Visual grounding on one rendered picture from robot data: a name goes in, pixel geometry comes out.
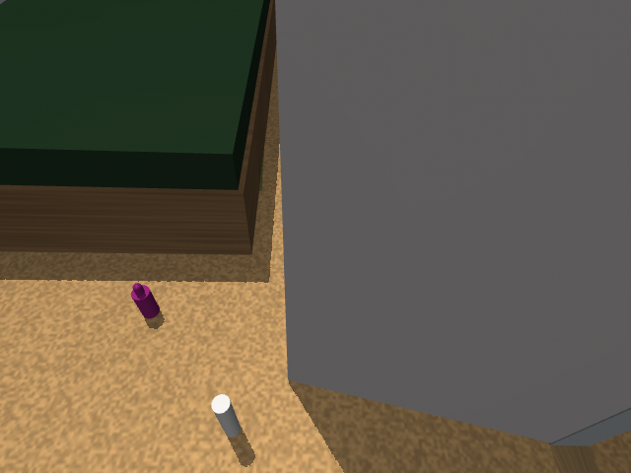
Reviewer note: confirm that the bed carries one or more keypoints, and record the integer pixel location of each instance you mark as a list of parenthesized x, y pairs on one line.
[(133, 126)]

